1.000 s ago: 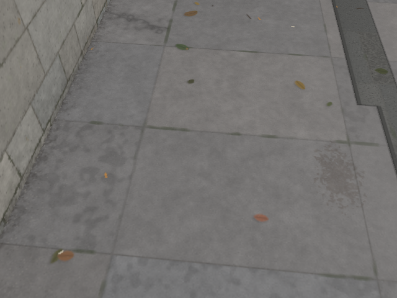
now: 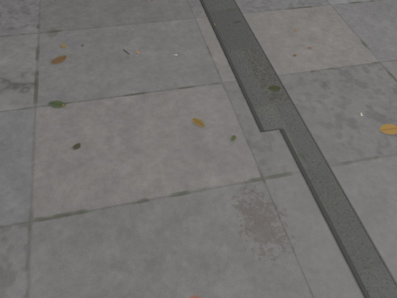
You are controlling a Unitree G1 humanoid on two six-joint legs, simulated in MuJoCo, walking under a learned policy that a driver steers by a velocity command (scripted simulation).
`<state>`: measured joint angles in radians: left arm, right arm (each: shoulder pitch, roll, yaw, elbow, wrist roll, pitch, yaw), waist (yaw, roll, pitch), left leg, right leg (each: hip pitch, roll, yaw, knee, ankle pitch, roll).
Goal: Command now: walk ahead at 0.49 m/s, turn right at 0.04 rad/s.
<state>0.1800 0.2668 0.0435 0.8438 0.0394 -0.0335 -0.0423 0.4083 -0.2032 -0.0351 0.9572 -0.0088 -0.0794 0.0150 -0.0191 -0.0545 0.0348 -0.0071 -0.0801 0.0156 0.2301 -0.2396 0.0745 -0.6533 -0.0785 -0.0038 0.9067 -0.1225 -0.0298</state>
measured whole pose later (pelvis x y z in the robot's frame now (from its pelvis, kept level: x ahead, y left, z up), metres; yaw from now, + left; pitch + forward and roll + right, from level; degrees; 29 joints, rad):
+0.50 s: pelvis +0.28 -0.04 +0.00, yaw +0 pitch +0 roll -1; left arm 0.40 0.21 0.03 1.01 0.01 -0.09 -0.01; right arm 0.18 -0.24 -0.04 0.90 -0.04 -0.03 0.03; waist 0.02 0.04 0.03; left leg -0.61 0.11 0.00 0.94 -0.14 0.03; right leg -0.05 0.09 -0.07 0.23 -0.18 -0.10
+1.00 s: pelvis +0.55 +0.02 +0.00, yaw +0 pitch -1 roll +0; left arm 0.22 0.24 0.05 0.96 0.03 -0.04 -0.02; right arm 0.35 -0.21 -0.04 1.00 -0.01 -0.09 0.01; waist 0.00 -0.04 0.05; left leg -0.12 -0.07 0.10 0.29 -0.17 0.10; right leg -0.55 -0.08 0.01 1.04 -0.22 -0.05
